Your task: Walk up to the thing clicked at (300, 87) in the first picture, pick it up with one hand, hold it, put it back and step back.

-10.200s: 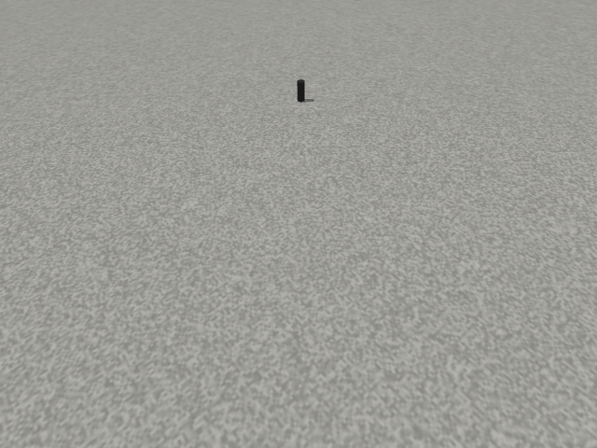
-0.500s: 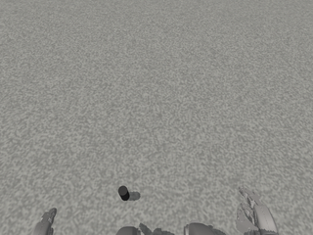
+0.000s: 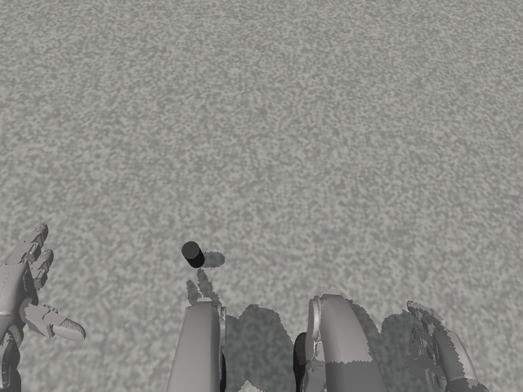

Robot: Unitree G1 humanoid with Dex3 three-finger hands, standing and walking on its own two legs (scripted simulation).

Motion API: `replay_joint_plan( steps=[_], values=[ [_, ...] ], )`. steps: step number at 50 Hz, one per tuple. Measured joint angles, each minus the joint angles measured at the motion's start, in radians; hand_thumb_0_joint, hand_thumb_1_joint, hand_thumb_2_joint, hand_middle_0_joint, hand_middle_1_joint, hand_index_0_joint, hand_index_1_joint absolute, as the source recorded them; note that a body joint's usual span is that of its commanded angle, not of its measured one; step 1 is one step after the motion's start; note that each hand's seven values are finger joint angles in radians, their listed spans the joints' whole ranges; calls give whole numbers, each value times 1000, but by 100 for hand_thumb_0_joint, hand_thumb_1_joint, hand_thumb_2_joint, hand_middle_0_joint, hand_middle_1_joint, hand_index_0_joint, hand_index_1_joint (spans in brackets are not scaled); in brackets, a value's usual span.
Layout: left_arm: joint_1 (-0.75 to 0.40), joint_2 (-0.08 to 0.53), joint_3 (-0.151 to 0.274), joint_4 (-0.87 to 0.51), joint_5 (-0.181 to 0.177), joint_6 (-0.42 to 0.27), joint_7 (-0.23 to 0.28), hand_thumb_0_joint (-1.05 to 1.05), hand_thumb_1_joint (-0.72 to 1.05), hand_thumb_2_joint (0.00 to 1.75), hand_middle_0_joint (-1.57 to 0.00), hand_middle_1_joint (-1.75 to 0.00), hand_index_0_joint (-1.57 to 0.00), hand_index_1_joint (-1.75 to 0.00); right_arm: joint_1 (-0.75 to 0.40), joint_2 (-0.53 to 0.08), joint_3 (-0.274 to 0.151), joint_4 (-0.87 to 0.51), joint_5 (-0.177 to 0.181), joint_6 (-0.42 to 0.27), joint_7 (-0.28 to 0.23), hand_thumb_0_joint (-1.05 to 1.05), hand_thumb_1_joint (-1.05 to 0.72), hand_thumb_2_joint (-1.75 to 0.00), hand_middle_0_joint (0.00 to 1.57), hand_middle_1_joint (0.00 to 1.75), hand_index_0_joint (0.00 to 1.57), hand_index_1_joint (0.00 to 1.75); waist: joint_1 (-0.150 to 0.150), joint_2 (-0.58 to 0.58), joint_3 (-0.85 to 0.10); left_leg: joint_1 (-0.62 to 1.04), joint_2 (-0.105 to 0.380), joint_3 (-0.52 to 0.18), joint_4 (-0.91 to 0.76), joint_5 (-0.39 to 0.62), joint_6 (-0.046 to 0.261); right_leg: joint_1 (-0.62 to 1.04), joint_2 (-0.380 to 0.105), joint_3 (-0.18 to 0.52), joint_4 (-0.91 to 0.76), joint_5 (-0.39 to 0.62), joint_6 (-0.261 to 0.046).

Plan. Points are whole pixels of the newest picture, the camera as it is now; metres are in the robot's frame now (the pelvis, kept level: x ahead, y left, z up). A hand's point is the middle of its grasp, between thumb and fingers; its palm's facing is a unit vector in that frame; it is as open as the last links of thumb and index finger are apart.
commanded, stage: go down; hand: left
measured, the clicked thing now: (193, 255) +0.42 +0.18 -0.49
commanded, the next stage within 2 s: approach in 1.62 s
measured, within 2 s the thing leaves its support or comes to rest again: neither
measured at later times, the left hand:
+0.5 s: hand (66, 270) +0.32 +0.35 -0.15, palm faces +0.05 -0.99 -0.12, open 17.5 cm
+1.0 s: hand (66, 260) +0.34 +0.37 -0.18, palm faces +0.03 -0.99 -0.10, open 17.6 cm
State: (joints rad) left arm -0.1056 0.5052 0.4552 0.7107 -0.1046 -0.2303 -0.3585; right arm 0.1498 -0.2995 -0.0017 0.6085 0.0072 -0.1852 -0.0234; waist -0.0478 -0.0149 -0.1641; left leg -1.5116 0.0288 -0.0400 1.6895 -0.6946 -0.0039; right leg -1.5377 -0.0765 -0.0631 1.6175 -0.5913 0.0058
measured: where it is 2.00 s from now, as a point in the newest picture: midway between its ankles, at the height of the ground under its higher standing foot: outside the picture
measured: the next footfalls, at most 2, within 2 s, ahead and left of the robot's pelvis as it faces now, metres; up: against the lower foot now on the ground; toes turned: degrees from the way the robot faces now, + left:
none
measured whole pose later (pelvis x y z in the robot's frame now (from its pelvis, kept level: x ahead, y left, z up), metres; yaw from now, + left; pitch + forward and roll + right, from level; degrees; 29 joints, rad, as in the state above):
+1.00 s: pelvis -0.05 +0.01 -0.16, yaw -2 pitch +32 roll -6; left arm -0.51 0.78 0.71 1.03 -0.19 -0.41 -0.72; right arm 0.11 -0.36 0.09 0.68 -0.02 -0.21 -0.02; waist -0.09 -0.02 -0.11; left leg -2.06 0.01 -0.08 2.22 -0.72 0.01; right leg -2.06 -0.09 -0.06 2.10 -0.59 0.01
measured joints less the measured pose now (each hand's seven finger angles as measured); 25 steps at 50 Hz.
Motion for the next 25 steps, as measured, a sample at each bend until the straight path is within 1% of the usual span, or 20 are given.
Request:
replay_joint_plan(
  steps=[6, 9, 11, 15, 19, 25],
  values=[
    [-74, 41, 72, 103, -30, -93, -104, -1, -51, 5, -5, -6, -6, -5, -7, -11, 12, 37, -7, -1, 4, 1, -88, -89, 20, 30, 21, 30, 3, 4, 1, -134, -5, -8, 106, -9, -1, -132, -5, 0, 102, -6, -4],
    [-123, 68, 103, 148, -43, -135, -146, -1, -50, 6, -4, -6, -5, -5, -17, -15, 19, 49, -11, -6, 1, 1, -88, -89, 20, 30, 21, 30, 1, 1, 4, -193, -6, -12, 160, -13, -2, -191, -7, 0, 153, -8, -6],
    [-158, 85, 121, 170, -45, -152, -169, -1, -50, 6, -4, -6, -5, -5, -25, -17, 23, 54, -13, -9, -1, 1, -88, -89, 20, 30, 21, 30, -1, 0, 7, -230, -6, -16, 194, -15, -2, -226, -7, -1, 183, -8, -6],
    [-212, 122, 148, 206, -51, -168, -211, -1, -50, 7, -3, -7, -5, -6, -41, -22, 34, 56, -15, -10, -2, 1, -88, -90, 21, 30, 21, 30, -10, -1, 11, -290, -6, -24, 250, -18, -2, -283, -7, -4, 231, -5, -7],
    [-246, 150, 167, 231, -59, -170, -243, -1, -52, 8, -3, -8, -4, -7, -50, -28, 45, 56, -15, -12, -3, 1, -88, -90, 21, 30, 21, 30, -18, 0, 14, -337, -6, -29, 295, -22, 1, -327, -7, -6, 268, -5, -6],
    [-273, 173, 191, 243, -75, -174, -279, -1, -56, 8, -3, -9, -5, -8, -52, -39, 55, 63, -16, -17, -2, 1, -88, -90, 21, 30, 21, 30, -23, 2, 19, -392, -10, -31, 353, -30, 6, -378, -10, -4, 320, -8, -2]
  ],
)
